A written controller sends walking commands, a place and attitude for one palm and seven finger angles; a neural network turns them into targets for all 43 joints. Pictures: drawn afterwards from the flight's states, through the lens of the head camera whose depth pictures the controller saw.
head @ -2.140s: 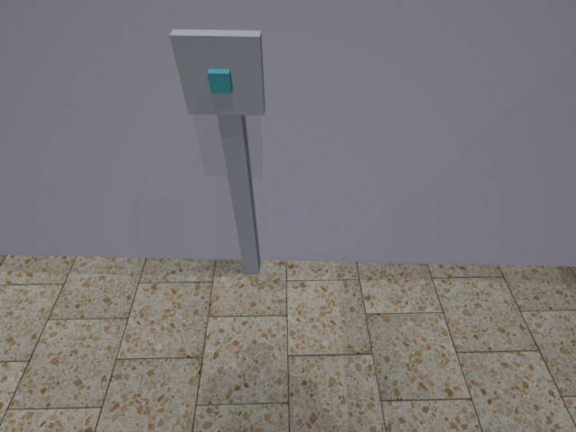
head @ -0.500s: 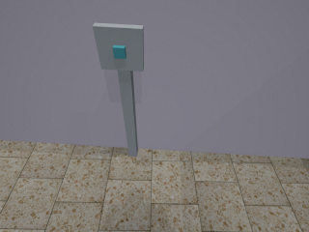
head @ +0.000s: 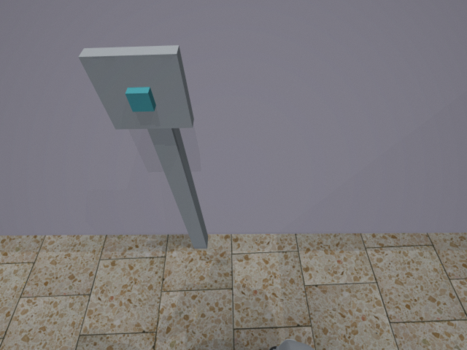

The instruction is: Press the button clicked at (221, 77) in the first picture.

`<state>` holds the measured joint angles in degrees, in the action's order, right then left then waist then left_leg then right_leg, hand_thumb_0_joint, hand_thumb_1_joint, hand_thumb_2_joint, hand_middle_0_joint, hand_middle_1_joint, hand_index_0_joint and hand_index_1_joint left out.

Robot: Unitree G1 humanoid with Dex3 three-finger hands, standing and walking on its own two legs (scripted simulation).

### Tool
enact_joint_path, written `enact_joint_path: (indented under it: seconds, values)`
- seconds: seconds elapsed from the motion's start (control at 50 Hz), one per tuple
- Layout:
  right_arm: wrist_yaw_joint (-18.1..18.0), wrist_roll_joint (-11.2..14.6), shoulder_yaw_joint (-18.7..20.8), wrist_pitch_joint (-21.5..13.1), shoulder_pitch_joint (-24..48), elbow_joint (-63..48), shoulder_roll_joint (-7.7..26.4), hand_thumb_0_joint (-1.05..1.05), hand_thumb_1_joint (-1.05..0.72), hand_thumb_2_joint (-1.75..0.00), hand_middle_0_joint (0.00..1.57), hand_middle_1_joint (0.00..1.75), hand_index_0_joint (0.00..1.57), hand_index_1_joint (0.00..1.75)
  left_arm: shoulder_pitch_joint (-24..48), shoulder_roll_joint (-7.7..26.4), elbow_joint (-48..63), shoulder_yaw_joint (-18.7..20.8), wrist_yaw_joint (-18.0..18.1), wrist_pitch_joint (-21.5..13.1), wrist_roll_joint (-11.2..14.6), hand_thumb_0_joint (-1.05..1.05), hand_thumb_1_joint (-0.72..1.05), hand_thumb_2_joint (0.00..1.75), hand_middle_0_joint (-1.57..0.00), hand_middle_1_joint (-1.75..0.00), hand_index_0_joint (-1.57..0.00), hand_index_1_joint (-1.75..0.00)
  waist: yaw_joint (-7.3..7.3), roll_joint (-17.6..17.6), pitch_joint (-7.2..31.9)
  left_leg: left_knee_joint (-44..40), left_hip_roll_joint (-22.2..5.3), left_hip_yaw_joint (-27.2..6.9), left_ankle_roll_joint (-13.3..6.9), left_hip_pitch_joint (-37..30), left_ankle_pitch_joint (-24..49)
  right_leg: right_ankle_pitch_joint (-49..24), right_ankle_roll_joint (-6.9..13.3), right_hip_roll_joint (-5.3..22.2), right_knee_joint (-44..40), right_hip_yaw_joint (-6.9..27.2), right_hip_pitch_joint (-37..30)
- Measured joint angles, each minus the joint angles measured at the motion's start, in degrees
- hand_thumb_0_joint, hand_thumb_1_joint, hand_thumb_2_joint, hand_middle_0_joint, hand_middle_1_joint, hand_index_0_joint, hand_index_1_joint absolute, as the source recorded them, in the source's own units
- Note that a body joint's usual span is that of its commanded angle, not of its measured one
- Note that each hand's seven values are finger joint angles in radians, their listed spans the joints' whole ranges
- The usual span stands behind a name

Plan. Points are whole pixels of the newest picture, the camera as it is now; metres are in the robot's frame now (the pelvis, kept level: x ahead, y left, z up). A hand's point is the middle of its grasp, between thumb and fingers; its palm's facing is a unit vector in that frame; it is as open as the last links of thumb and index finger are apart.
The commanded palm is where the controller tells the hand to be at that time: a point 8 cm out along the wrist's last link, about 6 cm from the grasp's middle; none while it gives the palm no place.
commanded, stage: come to a stop and stand still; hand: left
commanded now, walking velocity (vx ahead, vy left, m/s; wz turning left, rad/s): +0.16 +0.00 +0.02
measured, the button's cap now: (141, 98) +0.56 +0.20 +0.11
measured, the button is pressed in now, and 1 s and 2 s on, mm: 0 0 0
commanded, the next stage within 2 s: look again from close up in 1.14 s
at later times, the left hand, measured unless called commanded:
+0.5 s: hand out of the picture +0.10 +0.20 -0.16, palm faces +0.09 -0.96 -0.25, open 7.3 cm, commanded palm none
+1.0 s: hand out of the picture +0.09 +0.13 -0.15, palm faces +0.01 -0.97 -0.22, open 7.3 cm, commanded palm none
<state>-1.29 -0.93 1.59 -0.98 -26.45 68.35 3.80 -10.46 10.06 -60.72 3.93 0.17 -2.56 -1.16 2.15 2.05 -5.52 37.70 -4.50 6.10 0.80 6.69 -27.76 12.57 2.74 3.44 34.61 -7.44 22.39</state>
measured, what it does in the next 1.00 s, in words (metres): steps on the spot: left foot, then right foot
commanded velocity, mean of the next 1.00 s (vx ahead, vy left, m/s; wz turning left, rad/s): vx -0.10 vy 0.01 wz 0.00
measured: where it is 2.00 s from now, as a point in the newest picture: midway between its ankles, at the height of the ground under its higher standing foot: outside the picture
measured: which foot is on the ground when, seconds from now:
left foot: up 0.00-0.28, down 0.30-1.00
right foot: down 0.00-0.32, up 0.34-0.62, down 0.64-1.00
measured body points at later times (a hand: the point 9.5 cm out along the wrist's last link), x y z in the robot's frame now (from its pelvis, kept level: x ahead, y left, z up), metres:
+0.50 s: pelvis +0.07 +0.00 +0.02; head +0.12 +0.00 +0.46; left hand +0.09 +0.25 -0.14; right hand +0.17 -0.23 -0.14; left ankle +0.10 +0.12 -0.72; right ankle +0.02 -0.12 -0.66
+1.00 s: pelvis +0.03 -0.05 +0.01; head +0.02 -0.06 +0.46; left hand +0.09 +0.18 -0.13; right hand +0.05 -0.28 -0.15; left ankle +0.07 +0.06 -0.72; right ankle +0.03 -0.14 -0.72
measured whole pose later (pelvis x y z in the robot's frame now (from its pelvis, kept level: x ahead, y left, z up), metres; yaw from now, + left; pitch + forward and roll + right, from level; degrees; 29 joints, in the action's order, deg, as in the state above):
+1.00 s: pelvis +0.03 -0.05 +0.01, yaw +0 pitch -1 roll +0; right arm -0.7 -1.5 1.0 1.4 -16.9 56.8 9.5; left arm -15.1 9.6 -54.7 -0.1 2.2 0.3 -1.0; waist 0.7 0.7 0.0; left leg 31.6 -0.8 3.4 -1.3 17.4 -13.5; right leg 17.2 2.3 -1.5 32.3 -1.8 14.0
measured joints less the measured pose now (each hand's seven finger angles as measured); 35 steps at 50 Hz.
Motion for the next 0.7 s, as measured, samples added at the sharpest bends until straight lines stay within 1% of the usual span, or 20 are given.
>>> enact_joint_path:
  seconds: [0.04, 0.06, 0.08, 0.12, 0.16, 0.24, 0.28, 0.3, 0.32, 0.34, 0.38, 0.4, 0.44, 0.5, 0.54, 0.6, 0.62, 0.64, 0.66, 0.7]
  values:
    - [0.1, 0.2, 0.4, 1.0, 2.4, -0.2, 1.1, 0.01, -0.90, -0.90, 0.20, 0.30, 0.20, 0.30, 0.6, -0.8, 0.4, -0.2, 0.6, -0.8, 0.2, 0.02, 0.93, 0.90, -0.20, -0.30, -0.20, -0.30, -0.22, 0.5, -0.6, 15.3, 0.1, -2.2, -1.0, 6.4, -2.3, 1.3, 0.4, -0.5, 0.7, -1.1, -1.3]
    - [0.0, 0.2, 0.7, 1.3, 3.7, -0.5, 1.7, 0.01, -0.90, -0.90, 0.20, 0.30, 0.20, 0.30, 0.6, -1.3, 0.5, -0.4, 1.0, -0.8, 0.2, 0.02, 0.93, 0.90, -0.20, -0.30, -0.20, -0.30, -0.32, 0.5, -0.5, 20.3, 0.1, -2.5, -1.2, 9.3, -1.3, 1.4, 0.4, -0.8, -0.3, -1.5, -2.4]
    - [0.0, 0.2, 0.9, 1.4, 5.1, -1.0, 2.4, 0.01, -0.90, -0.90, 0.20, 0.30, 0.20, 0.30, 0.5, -1.8, 0.3, -0.6, 1.3, -0.7, 0.2, 0.01, 0.93, 0.90, -0.20, -0.30, -0.20, -0.30, -0.39, 0.4, -0.3, 22.8, 0.0, -2.6, -1.2, 11.7, 0.2, 1.1, 0.2, -1.1, -1.8, -1.9, -3.5]
    - [-0.3, 0.2, 1.0, 1.5, 7.7, -2.5, 3.4, 0.01, -0.90, -0.90, 0.20, 0.30, 0.20, 0.30, 0.1, -2.1, -0.1, -0.3, 2.6, -0.3, 0.1, 0.01, 0.95, 0.90, -0.20, -0.30, -0.20, -0.30, -0.50, 0.1, 0.5, 21.1, -0.4, -2.5, -0.7, 14.7, 2.5, 0.3, 0.3, -1.7, -5.0, -2.4, -5.5]
    - [-0.5, 0.3, 1.0, 1.6, 10.2, -4.2, 4.3, 0.01, -0.91, -0.90, 0.20, 0.30, 0.20, 0.30, -0.3, -1.9, -0.6, -0.7, 2.9, 0.1, -0.1, 0.01, 0.97, 0.90, -0.20, -0.30, -0.21, -0.30, -0.87, -0.3, 1.1, 14.9, -0.3, -2.4, -0.1, 15.7, 3.7, -0.2, 0.5, -2.1, -7.3, -2.5, -6.8]
    - [-0.5, 0.5, 1.2, 2.1, 15.1, -7.1, 5.8, 0.00, -0.91, -0.90, 0.20, 0.30, 0.19, 0.30, -1.0, -2.0, -1.1, -1.2, 2.6, 1.0, -0.2, 0.01, 0.97, 0.90, -0.20, -0.30, -0.21, -0.30, -2.06, -0.7, 0.7, 4.1, 0.8, -2.5, 0.6, 15.0, 6.1, 0.8, -0.1, -2.2, -7.5, -2.0, -8.1]
    - [-0.4, 0.4, 1.4, 2.3, 16.9, -8.3, 6.5, 0.00, -0.91, -0.90, 0.20, 0.30, 0.19, 0.30, -1.3, -2.2, -1.1, -1.1, 2.5, 1.7, -0.1, 0.01, 0.96, 0.90, -0.20, -0.30, -0.21, -0.30, -2.47, -1.0, 0.1, -0.8, 1.3, -2.2, 0.7, 13.4, 9.4, 2.2, -0.6, -2.0, -5.8, -1.9, -8.4]
    - [-0.3, 0.3, 1.4, 2.2, 17.5, -8.9, 6.9, 0.00, -0.91, -0.90, 0.20, 0.30, 0.19, 0.30, -1.5, -2.2, -1.1, -1.1, 2.5, 2.0, -0.1, 0.01, 0.95, 0.90, -0.20, -0.30, -0.21, -0.30, -2.65, -0.8, 0.0, -4.0, 1.2, -2.1, 0.4, 12.2, 14.7, 3.2, -1.0, -2.0, -4.6, -2.0, -8.3]
    - [-0.3, 0.2, 1.5, 2.0, 18.0, -9.4, 7.1, 0.00, -0.91, -0.90, 0.20, 0.30, 0.19, 0.30, -1.6, -2.1, -1.0, -1.1, 2.5, 2.5, 0.1, 0.01, 0.94, 0.90, -0.20, -0.30, -0.21, -0.30, -2.80, -1.0, -0.2, -4.9, 1.3, -1.9, -0.5, 11.6, 16.1, 4.2, -1.4, -1.8, -3.1, -2.0, -8.1]
    - [-0.3, 0.0, 1.5, 2.0, 18.5, -9.8, 6.9, 0.00, -0.91, -0.90, 0.20, 0.30, 0.19, 0.30, -1.6, -1.8, -0.8, -1.0, 2.6, 3.0, 0.1, 0.01, 0.94, 0.90, -0.20, -0.30, -0.21, -0.30, -3.20, -1.9, -0.5, -4.7, 1.9, -1.5, -1.3, 11.2, 15.2, 5.2, -1.8, -1.1, -1.4, -1.4, -7.7]
    - [-0.5, -0.2, 1.1, 2.0, 19.4, -10.7, 6.5, 0.00, -0.91, -0.90, 0.20, 0.30, 0.19, 0.30, -1.3, -1.2, -0.4, -1.0, 2.7, 3.9, 0.3, 0.01, 0.93, 0.90, -0.20, -0.30, -0.21, -0.30, -3.81, -2.9, -0.8, -5.3, 2.5, -0.8, -2.2, 10.5, 13.4, 13.7, -2.6, -1.3, 6.5, 1.4, -5.2]
    - [-0.8, -0.3, 0.9, 2.0, 19.8, -11.1, 6.4, 0.00, -0.91, -0.90, 0.20, 0.30, 0.19, 0.30, -1.0, -0.9, -0.3, -0.9, 2.6, 4.3, 0.3, 0.01, 0.93, 0.90, -0.20, -0.30, -0.21, -0.30, -3.82, -2.8, -1.0, -6.0, 2.6, -0.8, -2.4, 10.3, 13.4, 16.5, -2.7, -1.9, 11.5, 3.0, -3.7]
    - [-1.1, -0.5, 0.7, 2.1, 20.5, -11.9, 6.1, 0.00, -0.91, -0.90, 0.20, 0.30, 0.20, 0.30, -0.4, -0.5, 0.2, -0.5, 2.5, 4.6, 0.4, 0.01, 0.92, 0.90, -0.20, -0.30, -0.21, -0.30, -3.75, -2.2, -1.4, -7.6, 2.4, -1.1, -2.3, 10.0, 14.4, 18.3, -3.1, -3.2, 19.2, 5.2, -1.5]
    - [-1.2, -0.6, 0.6, 2.3, 21.3, -12.5, 5.6, 0.00, -0.91, -0.90, 0.20, 0.30, 0.20, 0.30, -0.1, 0.3, 1.3, -0.1, 2.3, 4.8, 0.4, 0.01, 0.92, 0.90, -0.20, -0.30, -0.20, -0.30, -3.83, -1.6, -1.6, -9.5, 1.8, -1.1, -1.8, 9.9, 15.9, 17.7, -3.6, -3.9, 23.1, 6.8, -0.2]
    - [-1.1, -0.7, 0.7, 2.4, 21.4, -12.6, 5.4, 0.00, -0.90, -0.90, 0.20, 0.30, 0.20, 0.30, -0.1, 0.6, 1.9, 0.0, 2.2, 4.9, 0.4, 0.01, 0.92, 0.90, -0.20, -0.30, -0.20, -0.30, -3.73, -1.0, -1.5, -10.0, 1.3, -1.0, -1.3, 10.1, 16.5, 17.3, -3.7, -3.7, 20.8, 6.9, -0.8]
    - [-0.8, -0.7, 1.0, 2.5, 21.0, -12.4, 5.6, 0.00, -0.90, -0.90, 0.20, 0.30, 0.20, 0.30, -0.1, 0.8, 2.5, -0.2, 1.9, 4.6, 0.3, 0.01, 0.91, 0.90, -0.20, -0.30, -0.20, -0.30, -3.21, 0.2, -1.2, -9.7, 0.5, -1.1, -0.3, 10.8, 16.9, 14.6, -3.4, -2.9, 11.1, 6.2, -4.2]
    - [-0.5, -0.1, 1.1, 2.4, 20.5, -12.3, 5.8, 0.00, -0.90, -0.90, 0.20, 0.30, 0.20, 0.30, -0.7, 1.0, 3.1, -0.7, 2.2, 4.1, 0.4, 0.01, 0.91, 0.90, -0.20, -0.30, -0.20, -0.30, -3.47, 0.3, -0.5, -8.4, 0.2, -0.9, 0.2, 11.7, 16.5, 9.7, -3.5, -2.7, 4.5, 6.5, -6.0]
    - [0.0, 0.3, 1.1, 2.6, 19.7, -12.9, 5.5, 0.00, -0.90, -0.90, 0.20, 0.30, 0.20, 0.30, -2.1, 1.8, 4.4, -1.1, 2.4, 3.4, 0.2, 0.01, 0.91, 0.90, -0.20, -0.30, -0.20, -0.30, -3.73, -1.2, 0.8, -5.2, 0.8, -0.2, 0.1, 13.8, 14.4, 5.3, -3.3, -1.6, -0.9, 7.9, -7.0]
    - [0.5, 0.3, 1.3, 2.8, 19.3, -13.6, 6.0, 0.00, -0.90, -0.90, 0.20, 0.30, 0.20, 0.30, -2.7, 1.5, 4.9, -1.3, 2.9, 2.8, -0.2, 0.01, 0.91, 0.90, -0.20, -0.30, -0.20, -0.30, -3.83, -0.6, 1.1, -0.8, 0.5, -1.5, -0.2, 15.6, 11.0, 6.4, -2.9, -2.4, -0.3, 8.2, -6.2]
    - [0.9, 0.2, 2.1, 3.1, 18.2, -14.9, 7.6, 0.01, -0.90, -0.90, 0.20, 0.30, 0.20, 0.30, -3.4, 0.0, 5.3, -2.1, 3.0, 2.3, -0.6, 0.01, 0.91, 0.90, -0.20, -0.30, -0.20, -0.30, -2.54, 2.3, 0.7, 6.4, 0.5, -4.5, -0.7, 17.3, 5.8, 8.4, -2.0, -4.2, 2.5, 7.2, -5.8]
